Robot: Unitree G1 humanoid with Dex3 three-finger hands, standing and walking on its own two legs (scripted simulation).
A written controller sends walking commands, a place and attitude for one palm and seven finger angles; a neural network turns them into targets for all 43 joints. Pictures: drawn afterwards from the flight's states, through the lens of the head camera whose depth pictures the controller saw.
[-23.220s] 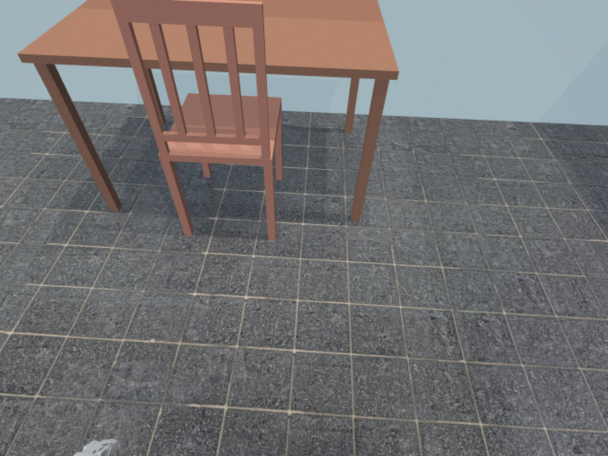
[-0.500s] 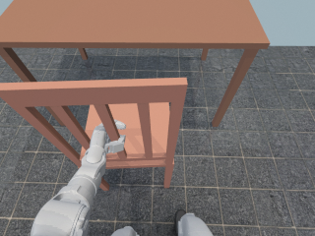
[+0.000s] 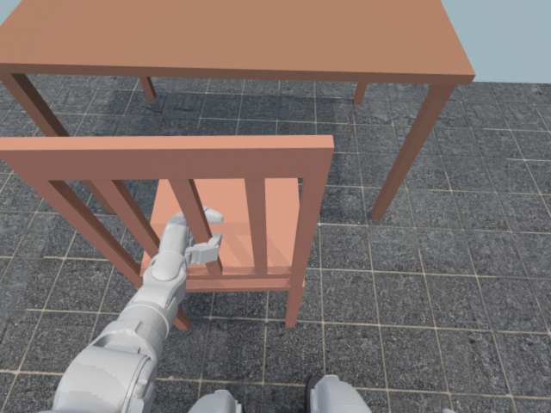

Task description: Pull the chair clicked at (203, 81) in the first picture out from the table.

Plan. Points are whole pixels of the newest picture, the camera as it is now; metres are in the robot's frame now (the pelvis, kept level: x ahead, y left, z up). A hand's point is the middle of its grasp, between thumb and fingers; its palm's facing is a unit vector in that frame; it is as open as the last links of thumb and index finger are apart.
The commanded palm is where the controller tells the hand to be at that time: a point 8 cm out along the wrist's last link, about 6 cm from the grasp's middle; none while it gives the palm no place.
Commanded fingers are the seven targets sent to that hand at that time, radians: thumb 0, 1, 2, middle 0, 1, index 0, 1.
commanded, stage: step backward, pulling the chair out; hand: left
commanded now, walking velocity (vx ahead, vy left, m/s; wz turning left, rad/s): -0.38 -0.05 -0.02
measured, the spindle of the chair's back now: (202, 234) +0.39 +0.13 -0.05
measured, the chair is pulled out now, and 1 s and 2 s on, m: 0.33 0.35 0.37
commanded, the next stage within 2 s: none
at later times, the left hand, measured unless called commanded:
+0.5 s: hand (210, 250) +0.36 +0.12 -0.05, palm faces -0.01 -0.98 -0.19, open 5.8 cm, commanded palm +0.37 +0.17 -0.05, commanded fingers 0.00 0.90 0.90 -0.50 -1.45 -0.50 -1.45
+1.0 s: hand (209, 259) +0.35 +0.12 -0.05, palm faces -0.01 -0.98 -0.18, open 5.8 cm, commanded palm +0.35 +0.17 -0.05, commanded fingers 0.00 0.90 0.90 -0.50 -1.45 -0.50 -1.45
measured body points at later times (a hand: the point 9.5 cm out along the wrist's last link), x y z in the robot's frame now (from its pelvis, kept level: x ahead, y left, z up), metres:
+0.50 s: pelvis -0.01 -0.01 -0.01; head +0.06 -0.01 +0.44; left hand +0.36 +0.17 -0.04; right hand +0.04 -0.27 -0.14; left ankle +0.03 +0.13 -0.72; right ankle +0.09 -0.13 -0.72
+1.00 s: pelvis -0.04 +0.00 +0.00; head +0.04 -0.01 +0.44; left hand +0.34 +0.17 -0.04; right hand +0.02 -0.27 -0.14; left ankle -0.04 +0.13 -0.72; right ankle +0.08 -0.13 -0.72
